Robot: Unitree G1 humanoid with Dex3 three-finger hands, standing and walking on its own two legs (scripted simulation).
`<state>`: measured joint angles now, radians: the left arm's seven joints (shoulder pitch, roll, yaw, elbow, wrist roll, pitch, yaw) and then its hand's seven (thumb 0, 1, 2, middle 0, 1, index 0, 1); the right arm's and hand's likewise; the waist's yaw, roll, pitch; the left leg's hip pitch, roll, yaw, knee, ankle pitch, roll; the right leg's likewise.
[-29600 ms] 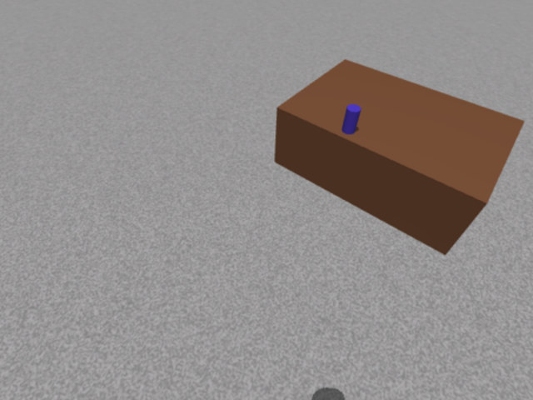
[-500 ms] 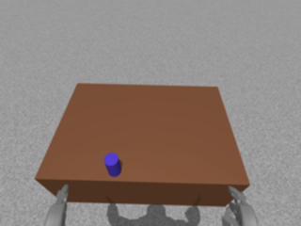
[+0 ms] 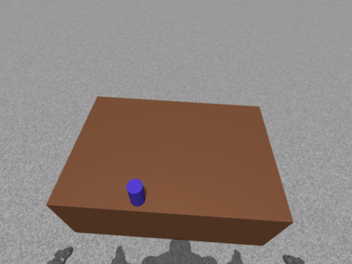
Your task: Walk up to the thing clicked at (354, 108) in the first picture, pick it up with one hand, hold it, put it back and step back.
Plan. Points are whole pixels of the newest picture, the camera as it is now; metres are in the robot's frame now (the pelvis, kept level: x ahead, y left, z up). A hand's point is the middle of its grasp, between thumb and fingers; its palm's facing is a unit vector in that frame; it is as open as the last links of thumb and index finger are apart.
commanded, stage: stand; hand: left
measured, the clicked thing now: (136, 193) +0.43 +0.17 -0.32
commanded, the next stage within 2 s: none
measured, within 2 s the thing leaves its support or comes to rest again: neither
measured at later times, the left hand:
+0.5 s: hand out of the picture +0.03 +0.25 -0.12, palm faces +0.01 -0.94 -0.34, open 7.5 cm
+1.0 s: hand out of the picture +0.05 +0.25 -0.12, palm faces +0.01 -0.94 -0.34, open 7.4 cm
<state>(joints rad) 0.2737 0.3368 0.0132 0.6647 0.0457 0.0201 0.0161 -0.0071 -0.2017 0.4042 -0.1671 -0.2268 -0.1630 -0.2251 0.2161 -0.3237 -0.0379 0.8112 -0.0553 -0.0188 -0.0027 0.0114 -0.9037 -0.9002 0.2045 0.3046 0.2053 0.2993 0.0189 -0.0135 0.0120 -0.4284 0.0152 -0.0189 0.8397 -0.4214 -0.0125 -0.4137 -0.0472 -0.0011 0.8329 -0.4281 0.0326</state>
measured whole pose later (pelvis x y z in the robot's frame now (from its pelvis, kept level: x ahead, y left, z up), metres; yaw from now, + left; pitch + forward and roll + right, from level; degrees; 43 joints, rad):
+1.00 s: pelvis +0.00 +0.00 +0.04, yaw +1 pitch -4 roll +0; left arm 0.12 0.33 0.00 1.16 0.01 -0.01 0.00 0.01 0.90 0.90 -0.21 -0.30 -0.20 -0.30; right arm 0.14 -0.34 -0.01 1.14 -0.02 0.00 0.00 0.01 -0.91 -0.90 0.20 0.30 0.20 0.30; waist 0.01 0.01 0.07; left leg -0.13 0.02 -0.03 0.37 -0.18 -0.02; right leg -0.11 -0.04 -0.03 0.36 -0.19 0.03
